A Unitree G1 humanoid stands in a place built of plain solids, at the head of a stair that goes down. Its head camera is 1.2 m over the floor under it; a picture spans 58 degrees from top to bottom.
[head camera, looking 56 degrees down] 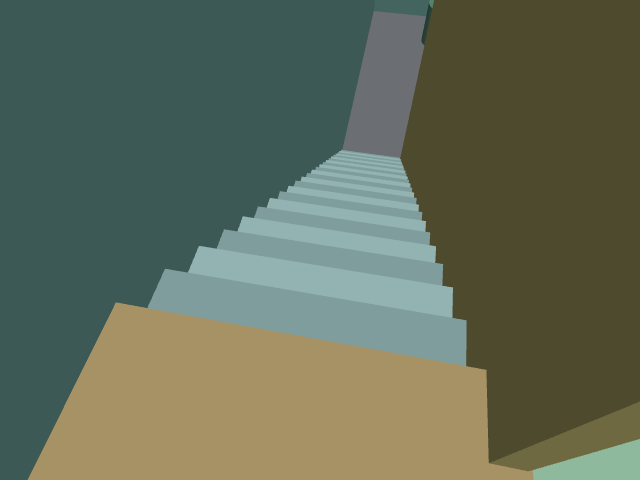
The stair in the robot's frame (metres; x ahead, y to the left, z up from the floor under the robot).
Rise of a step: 0.20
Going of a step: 0.24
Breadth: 1.10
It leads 11 degrees to the right of straight ahead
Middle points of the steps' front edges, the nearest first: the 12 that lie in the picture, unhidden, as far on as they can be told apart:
0.48 0.08 0.00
0.71 0.04 -0.20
0.94 -0.01 -0.39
1.17 -0.05 -0.59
1.41 -0.10 -0.79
1.64 -0.14 -0.99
1.87 -0.19 -1.19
2.10 -0.23 -1.39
2.33 -0.27 -1.58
2.57 -0.32 -1.78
2.80 -0.36 -1.98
3.03 -0.41 -2.18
